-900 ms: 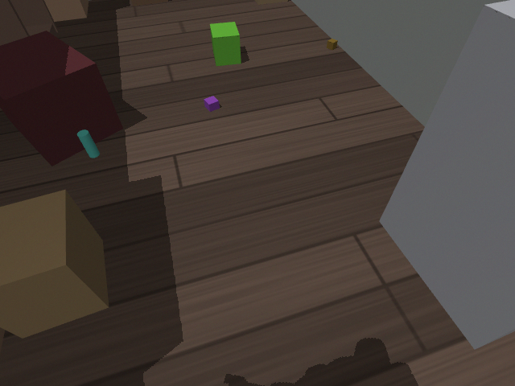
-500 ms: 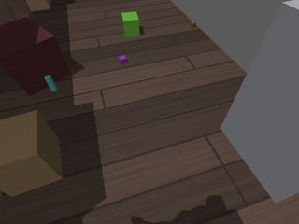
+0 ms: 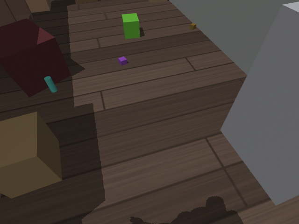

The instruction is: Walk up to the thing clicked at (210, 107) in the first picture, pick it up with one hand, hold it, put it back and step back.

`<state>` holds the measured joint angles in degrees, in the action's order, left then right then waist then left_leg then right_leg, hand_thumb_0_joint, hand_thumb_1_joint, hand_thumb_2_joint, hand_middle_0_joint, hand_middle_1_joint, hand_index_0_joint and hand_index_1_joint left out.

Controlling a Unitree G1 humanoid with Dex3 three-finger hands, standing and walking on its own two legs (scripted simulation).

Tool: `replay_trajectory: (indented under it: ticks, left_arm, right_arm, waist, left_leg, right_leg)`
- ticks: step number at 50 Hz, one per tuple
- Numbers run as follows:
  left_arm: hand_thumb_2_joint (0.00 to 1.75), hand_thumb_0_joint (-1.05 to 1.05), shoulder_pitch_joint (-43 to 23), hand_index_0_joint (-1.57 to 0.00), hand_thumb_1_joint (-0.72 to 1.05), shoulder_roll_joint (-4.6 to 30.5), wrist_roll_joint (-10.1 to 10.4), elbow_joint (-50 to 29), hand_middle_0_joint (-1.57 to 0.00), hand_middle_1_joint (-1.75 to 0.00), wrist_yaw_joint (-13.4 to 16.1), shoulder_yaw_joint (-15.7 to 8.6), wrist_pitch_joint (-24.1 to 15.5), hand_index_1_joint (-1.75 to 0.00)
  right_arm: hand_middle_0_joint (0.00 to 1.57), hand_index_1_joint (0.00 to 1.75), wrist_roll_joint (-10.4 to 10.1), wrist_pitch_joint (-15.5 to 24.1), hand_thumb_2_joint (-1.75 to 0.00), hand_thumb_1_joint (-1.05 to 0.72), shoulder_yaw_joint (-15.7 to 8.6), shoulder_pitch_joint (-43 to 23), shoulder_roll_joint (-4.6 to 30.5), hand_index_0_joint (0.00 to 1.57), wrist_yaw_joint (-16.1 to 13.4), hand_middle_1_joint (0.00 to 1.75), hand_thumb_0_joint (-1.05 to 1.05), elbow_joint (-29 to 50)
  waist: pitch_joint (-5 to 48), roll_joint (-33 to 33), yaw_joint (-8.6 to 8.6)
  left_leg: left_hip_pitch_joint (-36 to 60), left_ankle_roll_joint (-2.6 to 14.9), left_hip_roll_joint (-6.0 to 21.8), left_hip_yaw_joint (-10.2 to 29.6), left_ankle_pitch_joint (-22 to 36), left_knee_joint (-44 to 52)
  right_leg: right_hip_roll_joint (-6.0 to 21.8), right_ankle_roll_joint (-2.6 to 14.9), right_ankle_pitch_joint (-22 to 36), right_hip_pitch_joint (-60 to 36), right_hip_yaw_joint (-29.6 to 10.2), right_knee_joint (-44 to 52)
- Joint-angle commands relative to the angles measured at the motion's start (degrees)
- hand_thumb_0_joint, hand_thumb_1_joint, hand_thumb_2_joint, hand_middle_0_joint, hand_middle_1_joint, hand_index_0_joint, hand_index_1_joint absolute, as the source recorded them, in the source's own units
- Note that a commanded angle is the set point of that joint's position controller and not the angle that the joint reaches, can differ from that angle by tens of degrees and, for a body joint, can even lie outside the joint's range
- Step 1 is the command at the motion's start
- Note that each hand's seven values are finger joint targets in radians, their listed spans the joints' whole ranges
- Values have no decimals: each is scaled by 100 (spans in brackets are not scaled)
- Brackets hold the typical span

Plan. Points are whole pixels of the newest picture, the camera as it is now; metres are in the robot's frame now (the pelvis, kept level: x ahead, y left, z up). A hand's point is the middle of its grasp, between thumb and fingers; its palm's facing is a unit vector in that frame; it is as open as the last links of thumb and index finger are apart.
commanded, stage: stand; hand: left
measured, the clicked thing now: (122, 60) +1.89 +0.30 -0.75
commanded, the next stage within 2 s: walk up in 0.22 s
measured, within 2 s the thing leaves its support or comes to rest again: neither
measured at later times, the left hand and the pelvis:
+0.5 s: hand out of the picture +0.06 +0.34 -0.16, palm faces +0.08 -0.92 -0.37, open 7.4 cm; pelvis +0.05 +0.04 -0.01, yaw +4 degrees
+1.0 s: hand (57, 153) +0.39 +0.36 -0.14, palm faces -0.07 -0.94 -0.34, open 7.4 cm; pelvis +0.28 +0.09 -0.01, yaw +1 degrees
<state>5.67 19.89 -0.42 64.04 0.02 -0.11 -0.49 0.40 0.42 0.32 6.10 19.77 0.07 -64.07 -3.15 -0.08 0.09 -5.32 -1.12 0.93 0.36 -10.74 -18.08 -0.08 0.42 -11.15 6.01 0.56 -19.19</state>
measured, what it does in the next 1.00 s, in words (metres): walks ahead: left foot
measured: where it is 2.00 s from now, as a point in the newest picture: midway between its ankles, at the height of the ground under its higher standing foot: (143, 142)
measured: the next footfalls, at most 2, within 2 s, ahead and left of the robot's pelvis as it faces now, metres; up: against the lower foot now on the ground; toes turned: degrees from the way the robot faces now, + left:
left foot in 0.54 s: +0.19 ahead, +0.20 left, +0.00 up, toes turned +8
right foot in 1.08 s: +0.51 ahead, -0.04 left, +0.00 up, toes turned -3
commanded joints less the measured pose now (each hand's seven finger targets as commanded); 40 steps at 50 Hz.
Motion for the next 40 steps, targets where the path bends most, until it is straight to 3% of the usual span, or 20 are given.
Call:
replay_trajectory:
  ticks: [1, 10, 11, 12, 13, 14, 15, 17, 19, 24, 26, 27, 28, 29, 30, 31, 32, 34, 36, 40]
  left_arm:
    - [90, 0, -244, -20, 90, 1220, 7, -338, -20, -30, 50, -218, -128, -30]
    - [90, 0, -177, -20, 90, 1215, -8, -345, -20, -30, 49, -212, -154, -30]
    - [90, 0, 267, -20, 90, 1981, -107, -597, -20, -30, -155, -672, -281, -30]
    - [90, 0, 320, -20, 90, 1914, -156, -546, -20, -30, -228, -684, -291, -30]
    - [90, 0, 560, -20, 90, 1975, -179, -575, -20, -30, -256, -761, -323, -30]
    - [90, 0, 871, -20, 90, 2133, -186, -585, -20, -30, -249, -820, -369, -30]
    - [90, 0, 839, -20, 90, 2230, -220, -747, -20, -30, -237, -844, -436, -30]
    - [90, 0, 566, -20, 90, 1989, -140, -899, -20, -30, -243, -810, -461, -30]
    - [90, 0, 219, -20, 90, 2092, -179, -1109, -20, -30, -263, -830, -461, -30]
    - [90, 0, -25, -20, 90, 2144, -150, -1358, -20, -30, -381, -789, -413, -30]
    - [90, 0, -252, -20, 90, 1966, -179, -1452, -20, -30, -406, -730, -373, -30]
    - [90, 0, -109, -20, 90, 1664, -223, -1458, -20, -30, -403, -614, -338, -30]
    - [90, 0, 154, -20, 90, 1117, -155, -1524, -20, -30, -399, -449, -342, -30]
    - [90, 0, 230, -20, 90, 1353, -78, -1558, -20, -30, -345, -452, -358, -30]
    - [90, 0, 277, -20, 90, 1774, -78, -1510, -20, -30, -298, -483, -377, -30]
    - [90, 0, 539, -20, 90, 1933, 15, -1310, -20, -30, -307, -526, -361, -30]
    - [90, 0, 761, -20, 90, 2002, 57, -1127, -20, -30, -349, -572, -350, -30]
    - [90, 0, 911, -20, 90, 1970, 15, -980, -20, -30, -431, -614, -312, -30]
    - [90, 0, 922, -20, 90, 1887, -18, -1048, -20, -30, -536, -629, -240, -30]
    - [90, 0, 320, -20, 90, 1737, -57, -1351, -20, -30, -617, -617, -224, -30]
  right_arm:
    - [20, 30, 17, 135, -90, -90, -241, -151, 1174, 20, -80, 30, 0, 319]
    - [20, 30, 8, 131, -90, -90, -257, -188, 1202, 20, -69, 30, 0, 354]
    - [20, 30, 88, 276, -90, -90, -683, 134, 1824, 20, 109, 30, 0, 694]
    - [20, 30, 146, 263, -90, -90, -687, -115, 1773, 20, 207, 30, 0, 750]
    - [20, 30, 162, 253, -90, -90, -687, -584, 1626, 20, 267, 30, 0, 997]
    - [20, 30, 186, 240, -90, -90, -627, -1036, 1366, 20, 305, 30, 0, 1237]
    - [20, 30, 219, 277, -90, -90, -615, -1048, 1323, 20, 299, 30, 0, 1296]
    - [20, 30, 160, 330, -90, -90, -722, -541, 1548, 20, 363, 30, 0, 1150]
    - [20, 30, 126, 317, -90, -90, -786, -180, 1608, 20, 475, 30, 0, 1138]
    - [20, 30, 143, 308, -90, -90, -862, 218, 1464, 20, 586, 30, 0, 1179]
    - [20, 30, 151, 336, -90, -90, -986, 1208, 1637, 20, 495, 30, 0, 899]
    - [20, 30, 178, 374, -90, -90, -1107, 2000, 1907, 20, 402, 30, 0, 661]
    - [20, 30, 238, 430, -90, -90, -1222, 2700, 2453, 20, 286, 30, 0, 595]
    - [20, 30, 136, 484, -90, -90, -1210, 2091, 2853, 20, 279, 30, 0, 945]
    - [20, 30, -2, 489, -90, -90, -1186, 1257, 2761, 20, 258, 30, 0, 1227]
    - [20, 30, -5, 525, -90, -90, -1046, 785, 2498, 20, 251, 30, 0, 1356]
    - [20, 30, 16, 552, -90, -90, -956, 556, 2199, 20, 244, 30, 0, 1463]
    - [20, 30, 6, 610, -90, -90, -843, 659, 1952, 20, 235, 30, 0, 1455]
    - [20, 30, 6, 663, -90, -90, -851, 709, 1973, 20, 244, 30, 0, 1505]
    - [20, 30, -32, 697, -90, -90, -877, 1085, 1974, 20, 240, 30, 0, 1489]
  waist:
    - [392, 39, -6]
    - [543, 39, -24]
    - [1256, -88, -71]
    - [713, -82, -219]
    - [225, -330, -436]
    - [-288, -1054, -777]
    - [-488, -860, -807]
    - [-214, -234, -465]
    - [-50, -781, -225]
    - [-218, -907, 40]
    - [98, -265, 563]
    - [507, 727, 938]
    - [668, 2412, 1179]
    - [566, 1991, 878]
    - [93, 1030, 451]
    - [-89, 543, 115]
    - [-129, 474, -37]
    - [-225, 646, -72]
    - [-252, 724, -73]
    - [-299, 602, 180]
  left_leg:
    - [-18, 173, 647, 448, 861, 267]
    - [105, 215, 653, 430, 982, 206]
    - [-61, 704, 467, 521, -2159, -494]
    - [-1129, 736, 411, 548, -2883, -787]
    - [-2243, 605, 264, 228, -2503, -1439]
    - [-3618, 411, -83, -297, -1928, -2636]
    - [-4148, 319, 267, 229, -1591, -3070]
    - [-3630, 245, 394, 510, -1248, -3246]
    - [-2942, 144, 553, 290, -1305, -2777]
    - [-988, 63, 312, -394, -389, -1661]
    - [676, 103, 157, -574, -204, -1501]
    - [1883, 246, 96, -366, -846, -1410]
    - [2149, 515, 1209, 1740, -3288, 72]
    - [1145, 1072, 2326, 4508, -4698, 1486]
    - [288, 1241, 2528, 4369, -4487, 1588]
    - [29, 1168, 2340, 3266, -3823, 1187]
    - [-134, 1113, 1943, 2463, -3264, 962]
    - [-662, 940, 1543, 1428, -2570, 1101]
    - [-676, 924, 1458, 1086, -2391, 1274]
    - [110, 982, 1445, 740, -1772, 1363]
  right_leg:
    - [744, 124, 943, -56, -553, 307]
    - [765, 116, 1151, -116, -544, 307]
    - [547, 330, -1987, -361, -462, -214]
    - [797, 481, -2973, -234, -886, -142]
    - [1213, 729, -3566, -454, -1542, 347]
    - [1975, 1117, -4005, -1009, -2503, 1268]
    - [2593, 1513, -3478, -1105, -3031, 1528]
    - [2034, 1316, -2995, -976, -2289, 1385]
    - [1846, 1159, -2899, -535, -1643, 1417]
    - [1299, 941, -2392, 1232, -505, 877]
    - [1086, 812, -2707, 2310, -187, -160]
    - [710, 697, -2473, 3051, 135, -1826]
    - [-192, 475, -2513, 3948, 406, -4276]
    - [-358, 390, -2160, 3999, -623, -5080]
    - [108, 373, -1599, 3715, -1166, -5241]
    - [377, 273, -1141, 3626, -1120, -5068]
    - [547, 179, -855, 3371, -972, -4681]
    - [631, -1, -397, 2901, -677, -4149]
    - [615, -142, -116, 2818, -503, -3857]
    - [686, -202, 369, 3399, -363, -2951]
